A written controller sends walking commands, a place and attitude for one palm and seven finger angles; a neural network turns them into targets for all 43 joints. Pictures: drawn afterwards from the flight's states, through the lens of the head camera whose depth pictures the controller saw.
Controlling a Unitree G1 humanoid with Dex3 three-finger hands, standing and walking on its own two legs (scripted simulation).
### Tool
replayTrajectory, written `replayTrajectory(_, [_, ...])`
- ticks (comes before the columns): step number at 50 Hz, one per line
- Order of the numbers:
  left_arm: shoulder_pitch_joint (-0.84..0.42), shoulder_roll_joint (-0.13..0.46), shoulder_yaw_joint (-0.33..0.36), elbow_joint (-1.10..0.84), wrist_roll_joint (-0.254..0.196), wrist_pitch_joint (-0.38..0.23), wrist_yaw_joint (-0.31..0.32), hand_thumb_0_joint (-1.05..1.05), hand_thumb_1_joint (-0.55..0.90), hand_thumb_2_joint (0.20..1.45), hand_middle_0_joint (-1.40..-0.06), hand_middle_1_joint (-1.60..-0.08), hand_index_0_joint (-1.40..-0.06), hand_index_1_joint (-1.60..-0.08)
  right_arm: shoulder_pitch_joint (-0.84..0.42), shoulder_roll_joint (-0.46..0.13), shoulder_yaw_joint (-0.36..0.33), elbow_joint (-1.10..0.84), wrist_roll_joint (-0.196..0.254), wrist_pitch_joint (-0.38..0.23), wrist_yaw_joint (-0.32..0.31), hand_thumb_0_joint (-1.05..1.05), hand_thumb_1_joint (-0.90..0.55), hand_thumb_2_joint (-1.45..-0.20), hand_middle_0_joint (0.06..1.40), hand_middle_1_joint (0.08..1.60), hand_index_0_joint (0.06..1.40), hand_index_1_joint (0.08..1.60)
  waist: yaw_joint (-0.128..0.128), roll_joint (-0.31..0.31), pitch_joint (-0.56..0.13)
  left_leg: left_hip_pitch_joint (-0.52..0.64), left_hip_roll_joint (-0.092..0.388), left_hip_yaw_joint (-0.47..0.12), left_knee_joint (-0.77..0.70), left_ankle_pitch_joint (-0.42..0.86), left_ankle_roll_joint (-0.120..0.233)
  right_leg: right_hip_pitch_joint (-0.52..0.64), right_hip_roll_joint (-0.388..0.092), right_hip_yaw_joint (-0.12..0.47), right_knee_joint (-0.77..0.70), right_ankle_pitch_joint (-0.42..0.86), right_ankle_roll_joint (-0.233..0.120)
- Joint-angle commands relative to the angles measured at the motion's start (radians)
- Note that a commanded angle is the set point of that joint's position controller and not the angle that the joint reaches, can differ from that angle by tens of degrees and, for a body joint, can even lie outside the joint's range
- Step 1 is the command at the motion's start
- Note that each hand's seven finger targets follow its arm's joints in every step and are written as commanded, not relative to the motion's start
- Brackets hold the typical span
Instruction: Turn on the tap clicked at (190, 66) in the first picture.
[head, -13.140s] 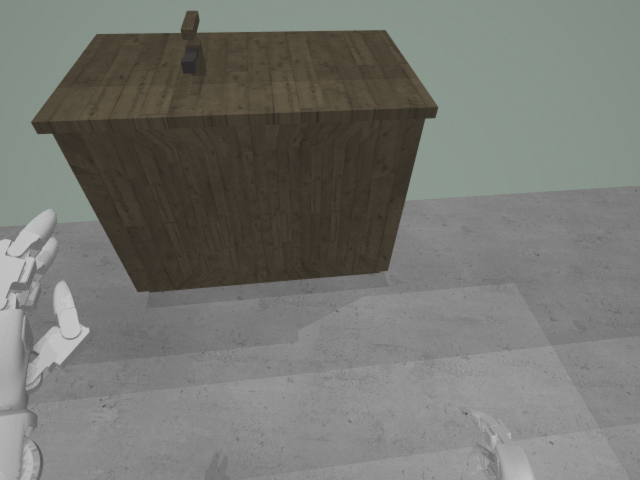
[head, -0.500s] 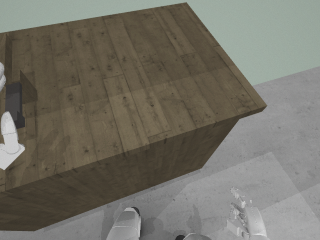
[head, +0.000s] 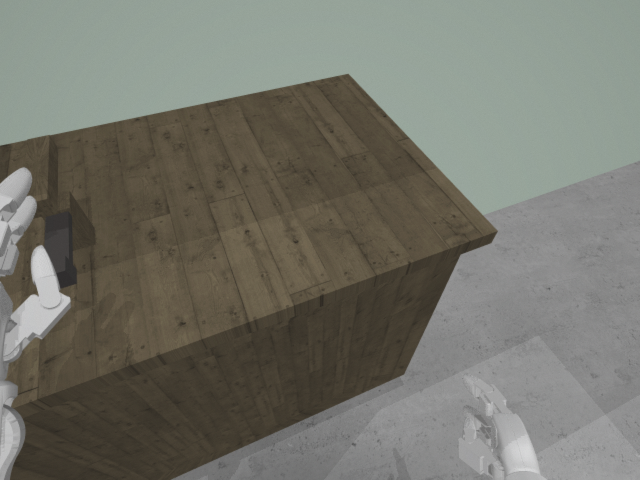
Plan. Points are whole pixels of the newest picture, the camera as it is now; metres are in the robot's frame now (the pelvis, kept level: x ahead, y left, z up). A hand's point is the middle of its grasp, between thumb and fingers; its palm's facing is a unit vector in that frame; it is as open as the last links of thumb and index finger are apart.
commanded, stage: come to a stop and stand still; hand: left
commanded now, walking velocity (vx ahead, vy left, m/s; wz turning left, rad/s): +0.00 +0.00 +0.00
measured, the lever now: (58, 273) +0.31 +0.35 +0.09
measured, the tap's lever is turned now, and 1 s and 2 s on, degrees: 0 0 0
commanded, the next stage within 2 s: look again from close up in 0.34 s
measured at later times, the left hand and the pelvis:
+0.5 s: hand (59, 323) +0.22 +0.26 +0.16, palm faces +0.39 -0.85 -0.36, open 7.4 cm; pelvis +0.00 +0.01 +0.00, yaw +1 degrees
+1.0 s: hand (16, 281) +0.24 +0.30 +0.18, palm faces +0.47 -0.75 -0.46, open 7.4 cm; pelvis +0.01 +0.01 +0.00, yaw +2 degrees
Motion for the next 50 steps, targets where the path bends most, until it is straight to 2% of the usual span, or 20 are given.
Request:
replayTrajectory(1, [0.021, 0.193, 0.122, -0.17, -0.018, -0.035, 0.027, 0.0, 0.9, 0.9, -0.2, -0.3, -0.2, -0.3, -0.072, -0.116, -0.045, -0.157, 0.001, -0.025, -0.039, 0.0, -0.9, -0.9, 0.2, 0.3, 0.2, 0.3, 0.013, -0.118, -0.151, 0.006, 0.056, -0.069, -0.09, 0.045, -0.004, 0.054, -0.064, 0.056, -0.114, 0.055, -0.03])
replayTrajectory(2, [-0.01, 0.192, 0.12, -0.185, -0.019, -0.037, 0.025, 0.0, 0.9, 0.9, -0.2, -0.3, -0.2, -0.3, -0.076, -0.114, -0.042, -0.159, -0.001, -0.024, -0.048, 0.0, -0.9, -0.9, 0.2, 0.3, 0.2, 0.3, 0.008, -0.109, -0.131, 0.014, 0.045, -0.07, -0.091, -0.001, -0.002, 0.018, -0.067, 0.079, -0.144, -0.004, -0.035])
replayTrajectory(3, [-0.064, 0.237, 0.149, -0.241, -0.016, -0.042, 0.03, 0.0, 0.9, 0.9, -0.2, -0.3, -0.2, -0.3, -0.097, -0.115, -0.039, -0.158, -0.002, -0.02, -0.058, 0.0, -0.9, -0.9, 0.2, 0.3, 0.2, 0.3, 0.008, -0.045, -0.117, 0.036, 0.047, -0.063, -0.1, -0.018, 0.0, -0.009, -0.066, 0.077, -0.151, -0.034, -0.036])
replayTrajectory(6, [-0.127, 0.177, 0.085, -0.229, -0.006, -0.051, 0.029, 0.0, 0.9, 0.9, -0.2, -0.3, -0.2, -0.3, -0.088, -0.11, -0.031, -0.153, -0.005, -0.03, -0.067, 0.0, -0.9, -0.9, 0.2, 0.3, 0.2, 0.3, 0.006, 0.047, -0.094, 0.016, 0.048, -0.071, -0.136, -0.124, 0.009, -0.009, -0.051, 0.085, -0.172, -0.126, -0.038])
replayTrajectory(11, [-0.153, 0.133, 0.025, -0.199, 0.015, -0.057, 0.031, 0.0, 0.9, 0.9, -0.2, -0.3, -0.2, -0.3, -0.069, -0.12, -0.032, -0.136, -0.01, -0.047, -0.064, 0.0, -0.9, -0.9, 0.2, 0.3, 0.2, 0.3, 0.01, 0.039, -0.078, -0.011, 0.043, -0.077, -0.177, -0.22, 0.009, 0.006, -0.028, 0.069, -0.196, -0.197, -0.031])
replayTrajectory(14, [-0.12, 0.112, 0.008, -0.18, 0.022, -0.053, 0.029, 0.0, 0.9, 0.9, -0.2, -0.3, -0.2, -0.3, -0.064, -0.122, -0.033, -0.128, -0.01, -0.047, -0.058, 0.0, -0.9, -0.9, 0.2, 0.3, 0.2, 0.3, 0.009, 0.034, -0.09, -0.007, 0.046, -0.082, -0.188, -0.193, 0.006, 0.03, -0.021, 0.047, -0.186, -0.145, -0.028])
replayTrajectory(17, [-0.098, 0.123, 0.023, -0.187, 0.025, -0.052, 0.03, 0.0, 0.9, 0.9, -0.2, -0.3, -0.2, -0.3, -0.06, -0.122, -0.035, -0.132, -0.008, -0.043, -0.053, 0.0, -0.9, -0.9, 0.2, 0.3, 0.2, 0.3, 0.013, 0.047, -0.082, -0.042, 0.052, -0.091, -0.208, -0.187, 0.005, 0.067, -0.012, 0.031, -0.165, -0.093, -0.025])
replayTrajectory(18, [-0.084, 0.15, 0.049, -0.192, 0.026, -0.05, 0.03, 0.0, 0.9, 0.9, -0.2, -0.3, -0.2, -0.3, -0.074, -0.119, -0.031, -0.131, -0.007, -0.041, -0.052, 0.0, -0.9, -0.9, 0.2, 0.3, 0.2, 0.3, 0.015, 0.065, -0.089, -0.034, 0.055, -0.087, -0.211, -0.173, 0.005, 0.075, -0.01, 0.02, -0.161, -0.069, -0.021])
replayTrajectory(19, [-0.079, 0.132, 0.041, -0.193, 0.024, -0.051, 0.029, 0.0, 0.9, 0.9, -0.2, -0.3, -0.2, -0.3, -0.063, -0.117, -0.032, -0.131, -0.009, -0.038, -0.052, 0.0, -0.9, -0.9, 0.2, 0.3, 0.2, 0.3, 0.011, 0.052, -0.096, -0.046, 0.056, -0.096, -0.209, -0.154, 0.006, 0.096, -0.011, 0.013, -0.151, -0.046, -0.023])
replayTrajectory(23, [-0.057, 0.171, 0.084, -0.24, 0.016, -0.049, 0.027, 0.0, 0.9, 0.9, -0.2, -0.3, -0.2, -0.3, -0.069, -0.115, -0.033, -0.133, -0.007, -0.036, -0.049, 0.0, -0.9, -0.9, 0.2, 0.3, 0.2, 0.3, 0.015, 0.034, -0.136, 0.003, 0.047, -0.078, -0.169, 0.0, -0.003, 0.124, -0.014, 0.003, -0.137, 0.081, -0.021])
replayTrajectory(30, [-0.026, 0.14, 0.061, -0.286, 0.006, -0.04, 0.024, 0.0, 0.9, 0.9, -0.2, -0.3, -0.2, -0.3, -0.06, -0.116, -0.042, -0.128, -0.005, -0.03, -0.045, 0.0, -0.9, -0.9, 0.2, 0.3, 0.2, 0.3, 0.012, 0.059, -0.186, 0.082, 0.06, -0.073, -0.124, 0.244, -0.009, 0.145, -0.018, -0.012, -0.084, 0.232, -0.019])
replayTrajectory(32, [-0.01, 0.145, 0.069, -0.28, 0.005, -0.036, 0.027, 0.0, 0.9, 0.9, -0.2, -0.3, -0.2, -0.3, -0.057, -0.115, -0.043, -0.128, -0.005, -0.023, -0.044, 0.0, -0.9, -0.9, 0.2, 0.3, 0.2, 0.3, 0.013, 0.04, -0.194, 0.085, 0.062, -0.072, -0.114, 0.258, -0.008, 0.153, -0.022, -0.011, -0.086, 0.248, -0.018])
replayTrajectory(33, [-0.012, 0.158, 0.081, -0.292, 0.008, -0.033, 0.028, 0.0, 0.9, 0.9, -0.2, -0.3, -0.2, -0.3, -0.069, -0.113, -0.042, -0.126, -0.003, -0.021, -0.045, 0.0, -0.9, -0.9, 0.2, 0.3, 0.2, 0.3, 0.012, 0.058, -0.199, 0.105, 0.061, -0.065, -0.105, 0.294, -0.009, 0.144, -0.022, -0.016, -0.081, 0.269, -0.017])
replayTrajectory(41, [-0.013, 0.137, 0.06, -0.256, 0.003, -0.014, 0.031, 0.0, 0.9, 0.9, -0.2, -0.3, -0.2, -0.3, -0.07, -0.114, -0.043, -0.13, -0.004, 0.005, -0.049, 0.0, -0.9, -0.9, 0.2, 0.3, 0.2, 0.3, 0.011, 0.026, -0.158, 0.066, 0.06, -0.065, -0.12, 0.179, -0.004, 0.143, -0.03, 0.001, -0.11, 0.227, -0.018])
replayTrajectory(43, [-0.038, 0.157, 0.072, -0.289, 0.006, -0.013, 0.035, 0.0, 0.9, 0.9, -0.2, -0.3, -0.2, -0.3, -0.085, -0.112, -0.042, -0.132, -0.001, 0.007, -0.053, 0.0, -0.9, -0.9, 0.2, 0.3, 0.2, 0.3, 0.01, 0.041, -0.158, 0.081, 0.056, -0.066, -0.125, 0.186, -0.006, 0.134, -0.026, -0.002, -0.108, 0.23, -0.02])
replayTrajectory(46, [-0.041, 0.142, 0.055, -0.3, 0.004, -0.014, 0.036, 0.0, 0.9, 0.9, -0.2, -0.3, -0.2, -0.3, -0.077, -0.113, -0.043, -0.139, -0.003, 0.009, -0.052, 0.0, -0.9, -0.9, 0.2, 0.3, 0.2, 0.3, 0.011, 0.071, -0.167, 0.075, 0.061, -0.073, -0.133, 0.2, -0.005, 0.151, -0.024, -0.009, -0.095, 0.223, -0.019])
replayTrajectory(47, [-1.049, 0.951, 0.639, -0.545, 0.169, -0.12, 0.032, 0.0, 0.9, 0.9, -0.2, -0.3, -0.2, -0.3, 0.024, -0.135, -0.043, -0.119, -0.067, -0.03, -0.044, 0.0, -0.9, -0.9, 0.2, 0.3, 0.2, 0.3, 0.034, -0.056, -0.048, -0.067, 0.093, -0.065, 0.015, 0.287, 0.02, -0.01, -0.073, 0.057, -0.157, 0.255, -0.026])
replayTrajectory(48, [-0.726, 0.534, 0.371, -0.11, 0.073, -0.063, 0.023, 0.0, 0.9, 0.9, -0.2, -0.3, -0.2, -0.3, -0.058, -0.064, -0.04, -0.041, -0.002, 0.001, -0.037, 0.0, -0.9, -0.9, 0.2, 0.3, 0.2, 0.3, 0.008, 0.16, -0.136, 0.14, 0.114, -0.087, -0.022, 0.398, -0.028, -0.06, -0.13, -0.002, -0.009, 0.205, -0.096])
replayTrajectory(49, [-0.456, 0.267, 0.165, -0.031, 0.054, -0.046, -0.006, 0.0, 0.9, 0.9, -0.2, -0.3, -0.2, -0.3, -0.015, -0.103, -0.07, -0.092, -0.023, -0.015, -0.019, 0.0, -0.9, -0.9, 0.2, 0.3, 0.2, 0.3, 0.023, 0.239, -0.256, 0.253, 0.082, -0.067, -0.03, 0.49, -0.045, -0.022, -0.05, 0.003, 0.069, 0.216, -0.094])
replayTrajectory(50, [-0.328, 0.199, 0.09, -0.083, 0.034, -0.038, -0.019, 0.0, 0.9, 0.9, -0.2, -0.3, -0.2, -0.3, -0.016, -0.122, -0.079, -0.121, -0.009, -0.02, -0.002, 0.0, -0.9, -0.9, 0.2, 0.3, 0.2, 0.3, 0.02, 0.295, -0.288, 0.301, 0.1, -0.062, -0.028, 0.54, -0.021, -0.04, -0.033, -0.005, 0.089, 0.14, -0.067])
